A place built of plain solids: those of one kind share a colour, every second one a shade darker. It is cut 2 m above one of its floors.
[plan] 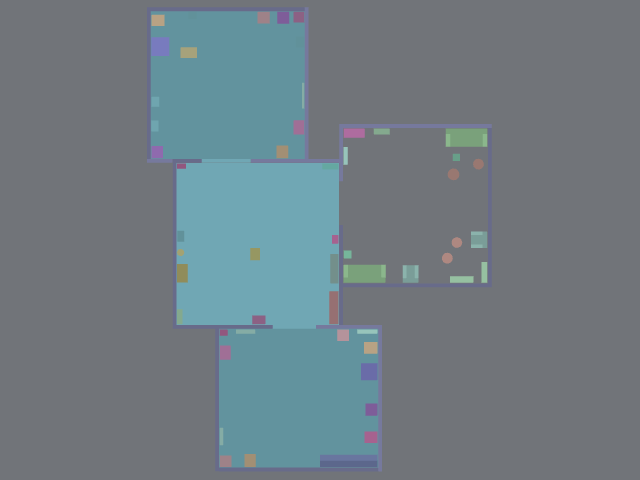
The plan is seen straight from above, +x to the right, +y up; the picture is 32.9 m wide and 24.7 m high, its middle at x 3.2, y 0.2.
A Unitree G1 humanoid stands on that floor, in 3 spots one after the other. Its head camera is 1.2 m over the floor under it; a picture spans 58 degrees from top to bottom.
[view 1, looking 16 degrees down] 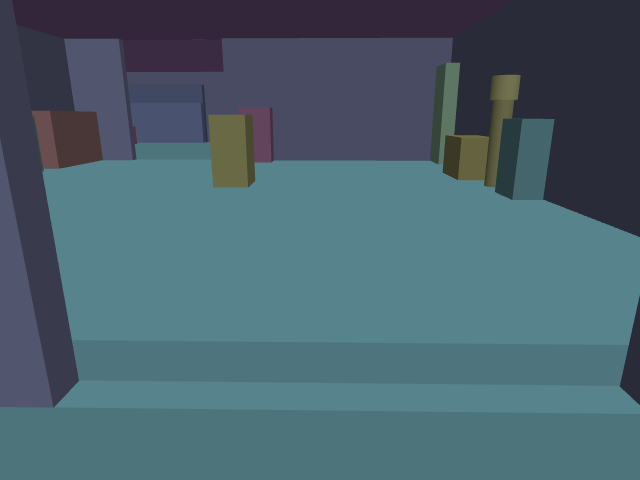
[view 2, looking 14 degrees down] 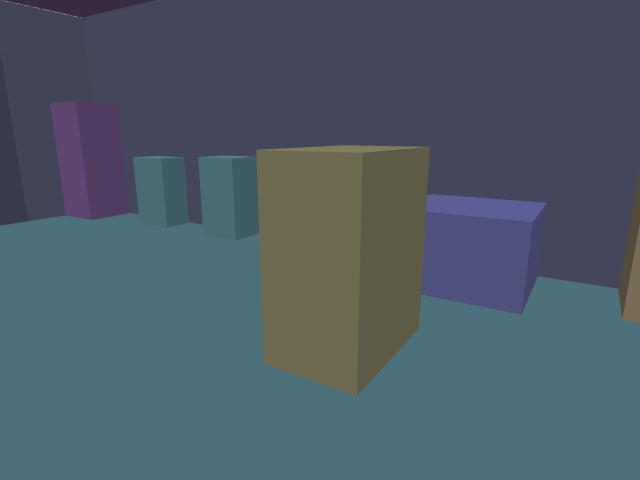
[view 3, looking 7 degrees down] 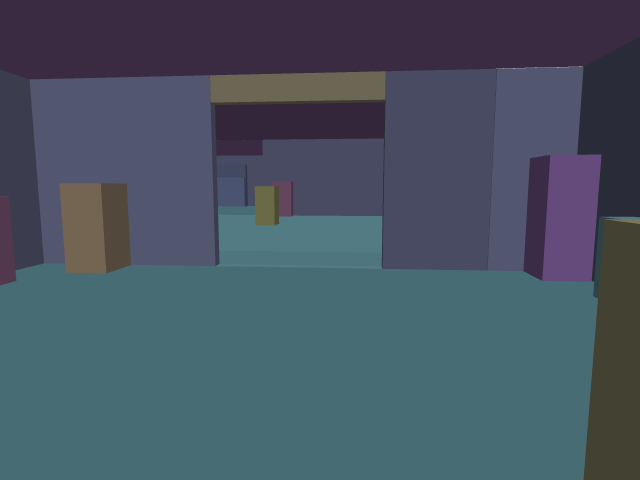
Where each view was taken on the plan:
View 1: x -1.53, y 5.93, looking -89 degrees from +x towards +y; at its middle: floor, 3.59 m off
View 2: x -1.53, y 10.92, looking -148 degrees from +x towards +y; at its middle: highchair_pram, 1.95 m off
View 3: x -2.51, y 10.71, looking -85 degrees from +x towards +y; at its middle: floor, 8.13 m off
